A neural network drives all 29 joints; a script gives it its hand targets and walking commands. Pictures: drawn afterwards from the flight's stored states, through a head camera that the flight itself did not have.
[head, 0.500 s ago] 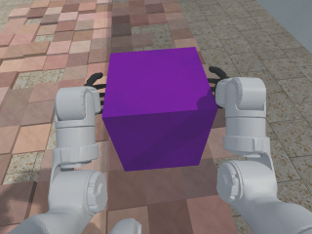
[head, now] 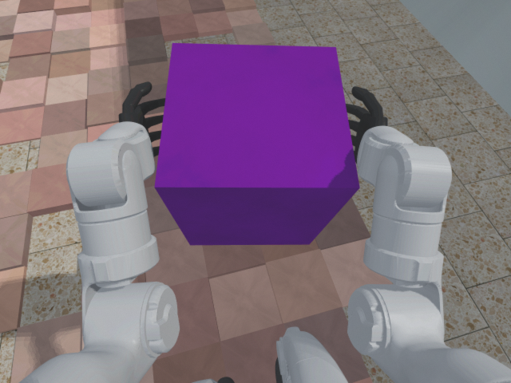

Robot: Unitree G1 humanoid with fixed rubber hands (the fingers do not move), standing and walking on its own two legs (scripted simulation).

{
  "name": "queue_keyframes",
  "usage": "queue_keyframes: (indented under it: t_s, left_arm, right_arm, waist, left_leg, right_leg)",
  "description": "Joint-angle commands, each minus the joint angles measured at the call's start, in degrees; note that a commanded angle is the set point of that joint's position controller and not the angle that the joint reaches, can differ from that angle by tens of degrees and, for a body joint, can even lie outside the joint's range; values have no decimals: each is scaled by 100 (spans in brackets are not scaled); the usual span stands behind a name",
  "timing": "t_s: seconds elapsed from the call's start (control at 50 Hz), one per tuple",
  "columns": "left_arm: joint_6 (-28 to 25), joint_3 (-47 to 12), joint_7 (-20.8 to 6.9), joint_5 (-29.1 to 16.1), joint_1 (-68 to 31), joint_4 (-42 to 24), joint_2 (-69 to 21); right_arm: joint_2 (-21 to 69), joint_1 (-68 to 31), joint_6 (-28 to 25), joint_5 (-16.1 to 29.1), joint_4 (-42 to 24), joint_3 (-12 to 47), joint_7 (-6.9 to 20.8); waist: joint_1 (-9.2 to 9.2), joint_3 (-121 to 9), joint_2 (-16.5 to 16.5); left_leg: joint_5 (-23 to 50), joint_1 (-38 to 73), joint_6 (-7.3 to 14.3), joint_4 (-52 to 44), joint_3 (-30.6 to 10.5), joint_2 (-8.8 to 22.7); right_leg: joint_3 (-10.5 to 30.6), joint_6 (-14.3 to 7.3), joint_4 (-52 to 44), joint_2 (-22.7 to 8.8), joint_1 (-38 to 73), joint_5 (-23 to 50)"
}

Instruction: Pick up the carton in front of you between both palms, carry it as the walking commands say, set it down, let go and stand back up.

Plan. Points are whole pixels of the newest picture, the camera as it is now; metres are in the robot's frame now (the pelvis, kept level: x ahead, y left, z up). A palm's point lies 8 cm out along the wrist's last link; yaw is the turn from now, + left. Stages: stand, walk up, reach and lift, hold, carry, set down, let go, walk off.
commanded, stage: carry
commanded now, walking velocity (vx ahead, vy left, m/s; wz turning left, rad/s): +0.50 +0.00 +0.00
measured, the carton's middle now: (252, 160) +0.41 -0.03 +0.08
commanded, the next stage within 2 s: none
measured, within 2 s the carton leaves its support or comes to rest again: neither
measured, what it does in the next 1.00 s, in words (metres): walks ahead: right foot, then left foot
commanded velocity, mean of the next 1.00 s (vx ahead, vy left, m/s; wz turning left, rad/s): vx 0.50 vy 0.00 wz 0.00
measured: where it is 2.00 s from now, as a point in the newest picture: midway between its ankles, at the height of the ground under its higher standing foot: (225, 126)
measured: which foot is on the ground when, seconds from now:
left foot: down 0.00-0.18, up 0.20-0.56, down 0.58-1.00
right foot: up 0.00-0.14, down 0.16-0.58, up 0.60-1.00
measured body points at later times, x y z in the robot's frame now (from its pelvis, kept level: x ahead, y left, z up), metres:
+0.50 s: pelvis +0.34 -0.01 +0.00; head +0.37 -0.02 +0.45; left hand +0.69 +0.18 +0.11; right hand +0.73 -0.13 +0.11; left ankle +0.48 +0.11 -0.70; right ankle +0.24 -0.09 -0.73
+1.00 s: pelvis +0.69 +0.01 -0.02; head +0.72 +0.01 +0.43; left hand +1.07 +0.15 +0.10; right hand +1.06 -0.15 +0.10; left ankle +0.54 +0.09 -0.74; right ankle +0.84 -0.08 -0.74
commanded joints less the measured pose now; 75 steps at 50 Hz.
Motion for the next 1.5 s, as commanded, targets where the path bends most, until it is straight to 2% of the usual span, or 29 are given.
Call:
queue_keyframes:
  t_s: [0.0, 0.08, 0.14, 0.16, 0.18, 0.24, 0.46, 0.5, 0.54, 0.56, 0.58, 0.6, 0.62, 0.66, 0.7, 0.86, 0.94, 1.0, 1.02, 1.04, 1.06, 1.12, 1.18, 1.3, 1.38, 1.42, 1.44, 1.46, 1.48]
  left_arm:
    - [55, -3593, -1109, -1744, -3378, 460, -5060]
    - [81, -3494, -1199, -1784, -3529, 841, -5326]
    - [97, -3405, -1287, -1955, -3568, 1181, -5423]
    - [63, -3317, -1295, -1939, -3686, 1274, -5323]
    - [48, -3329, -1315, -2046, -3621, 1371, -5454]
    - [-19, -3576, -1446, -2565, -4333, 898, -6142]
    - [-649, -4036, -1728, -3082, -4316, 689, -6860]
    - [-732, -4148, -1699, -3065, -4207, 583, -6775]
    - [-771, -4257, -1649, -2983, -3956, 637, -6690]
    - [-757, -4252, -1635, -2913, -3717, 743, -6569]
    - [-719, -4222, -1634, -2849, -3599, 888, -6588]
    - [-668, -4003, -1608, -2706, -3278, 1324, -6584]
    - [-669, -3929, -1586, -2595, -3106, 1314, -6484]
    - [-729, -3956, -1529, -2619, -3539, 1019, -6590]
    - [-788, -3990, -1420, -2549, -3562, 759, -6612]
    - [-867, -4163, -1046, -2089, -2827, 201, -6061]
    - [-725, -4198, -1102, -1998, -2610, 308, -5689]
    - [-622, -4061, -1230, -2021, -2529, 709, -5529]
    - [-623, -3963, -1285, -2004, -2575, 807, -5432]
    - [-648, -3842, -1320, -1997, -2462, 1115, -5451]
    - [-664, -3886, -1366, -2065, -2274, 1272, -5656]
    - [-770, -4249, -1475, -2649, -3520, 404, -6293]
    - [-801, -4444, -1496, -3010, -3988, -57, -6517]
    - [-709, -4433, -1566, -3004, -3393, 171, -6296]
    - [-724, -4335, -1625, -2766, -2944, 815, -6223]
    - [-768, -4267, -1643, -2687, -2818, 1136, -6270]
    - [-803, -4236, -1643, -2628, -2796, 1234, -6273]
    - [-822, -4189, -1650, -2562, -2813, 1296, -6250]
    - [-790, -4117, -1653, -2590, -2873, 1429, -6400]
  right_arm:
    - [5652, -4432, 116, 2779, -22, 4057, 1607]
    - [5921, -4388, 122, 2634, 648, 3773, 1733]
    - [5898, -4401, 121, 2538, 1061, 3606, 1702]
    - [5981, -4585, 163, 2482, 1111, 3463, 1680]
    - [5850, -4547, 193, 2403, 1145, 3366, 1649]
    - [6012, -4298, 124, 2160, 1332, 3148, 1507]
    - [6111, -3388, -434, 1534, 1303, 3216, 1223]
    - [6081, -3463, -477, 1612, 1117, 3367, 1238]
    - [6029, -3234, -503, 1702, 1142, 3463, 1290]
    - [5982, -2991, -534, 1695, 1218, 3462, 1336]
    - [5850, -2783, -545, 1659, 1360, 3390, 1378]
    - [5596, -2731, -548, 1567, 1592, 3289, 1390]
    - [5771, -2509, -602, 1634, 1700, 3358, 1429]
    - [6193, -3187, -718, 2009, 1092, 3617, 1527]
    - [6524, -3830, -774, 2422, 555, 3951, 1560]
    - [6351, -3658, -764, 2811, -118, 4375, 1649]
    - [5997, -3096, -681, 2567, 337, 4247, 1658]
    - [5846, -2950, -618, 2418, 807, 4109, 1671]
    - [5921, -3083, -594, 2409, 919, 4089, 1677]
    - [5988, -3244, -562, 2426, 968, 4006, 1672]
    - [5991, -3248, -557, 2378, 982, 3967, 1657]
    - [6286, -3531, -667, 2294, 754, 3871, 1564]
    - [6224, -3394, -694, 2117, 523, 3824, 1368]
    - [5824, -2945, -650, 1767, 374, 3861, 1165]
    - [5680, -2651, -620, 1646, 807, 3820, 1264]
    - [5712, -2580, -643, 1665, 1069, 3748, 1357]
    - [5734, -2567, -666, 1703, 1155, 3706, 1420]
    - [5754, -2513, -683, 1744, 1284, 3625, 1482]
    - [5600, -2549, -751, 1701, 1367, 3524, 1498]
  waist:
    - [47, -3189, 509]
    - [284, -2799, 612]
    - [976, -3036, 256]
    - [1013, -3569, -1142]
    - [1129, -3726, -1699]
    - [976, -3024, -375]
    - [1120, -2677, -779]
    - [988, -2602, -901]
    - [460, -3146, -617]
    - [253, -3331, -21]
    - [319, -3575, 1118]
    - [208, -4153, 1479]
    - [30, -4228, 1173]
    - [169, -3514, 383]
    - [235, -3334, 217]
    - [121, -3167, 529]
    - [37, -2874, 623]
    - [487, -3135, 505]
    - [713, -3684, -299]
    - [938, -4261, -1645]
    - [996, -4227, -1816]
    - [920, -3385, -161]
    - [784, -3283, -540]
    - [983, -2922, -810]
    - [960, -2607, -829]
    - [573, -2910, -667]
    - [372, -3090, -457]
    - [299, -3431, 638]
    - [257, -3857, 1696]
  left_leg:
    - [2716, 2602, 1067, -513, -1496, 1432]
    - [3354, 1931, 544, -271, -701, 1164]
    - [2997, 630, 120, 1751, -45, 658]
    - [607, -1225, -149, 3277, -129, 88]
    - [-1433, -2055, -35, 4345, -422, -226]
    - [-870, -2565, 137, 3972, -737, 277]
    - [2068, -1372, 83, 248, -10, 127]
    - [2452, -524, 228, -202, 107, 98]
    - [2744, 1291, 315, -576, 317, 31]
    - [2767, 2457, 302, -600, 136, 142]
    - [5275, 4062, 808, 123, -1630, 1637]
    - [4957, 5034, 1848, 199, -2875, 2494]
    - [2766, 4505, 1941, -81, -3088, 2373]
    - [1866, 3431, 1485, -500, -2850, 2031]
    - [1613, 2716, 1364, -685, -2500, 1870]
    - [3915, 2899, 922, -443, -970, 1181]
    - [3913, 3165, 722, 22, -634, 928]
    - [4231, 2219, 332, 1441, -128, 815]
    - [2686, 592, 132, 2763, -166, 635]
    - [291, -1639, -209, 4527, -246, 55]
    - [-1555, -2364, -105, 5152, -406, -257]
    - [-937, -2435, 92, 4346, -718, 218]
    - [-723, -1909, 105, 3403, -472, 281]
    - [505, -1997, 106, 1584, -68, 288]
    - [1360, -1158, 202, 145, 285, -29]
    - [2007, 667, 305, -567, 500, -119]
    - [1892, 1932, 366, -515, 324, 120]
    - [2526, 3270, 580, -218, -1343, 1475]
    - [2207, 4400, 1630, -353, -3179, 2349]
  right_leg:
    - [-360, 20, -1197, 93, 69, 823]
    - [-780, -173, -2455, 246, 1456, 2125]
    - [-717, -338, -3088, -6, 3865, 2970]
    - [1691, -1241, -2909, -1510, 5503, 3292]
    - [2888, -1740, -3133, -2036, 5694, 2609]
    - [2065, -1248, -3264, -1676, 4870, 2579]
    - [322, -661, -3368, -971, 4155, 3324]
    - [62, -548, -3200, -944, 3806, 3592]
    - [-434, -310, -1704, -644, 3244, 4192]
    - [-679, -238, -803, -281, 2336, 3415]
    - [-551, -57, 653, 197, 670, -154]
    - [78, 122, 2323, 390, -618, -950]
    - [377, -10, 2620, 49, -928, -693]
    - [348, -50, 1788, -298, -1050, -2]
    - [222, -15, 1352, -382, -733, 240]
    - [-452, -22, -1285, -75, -253, 2185]
    - [-640, -237, -2631, 99, 183, 3186]
    - [-1047, -379, -3255, 229, 2518, 3216]
    - [-82, -724, -2515, -727, 4532, 4046]
    - [2067, -1560, -2392, -2004, 6325, 4318]
    - [2574, -1613, -2786, -2007, 6340, 4038]
    - [1872, -1040, -3069, -1762, 4936, 3300]
    - [1407, -917, -3454, -1605, 4175, 2559]
    - [676, -892, -3569, -1373, 4340, 3248]
    - [31, -482, -3262, -1025, 4265, 4275]
    - [-434, -31, -2387, -831, 3607, 4754]
    - [-521, 147, -1727, -649, 2741, 3978]
    - [-525, 320, -379, -315, 1469, 725]
    - [-246, 385, 1246, 399, -105, -840]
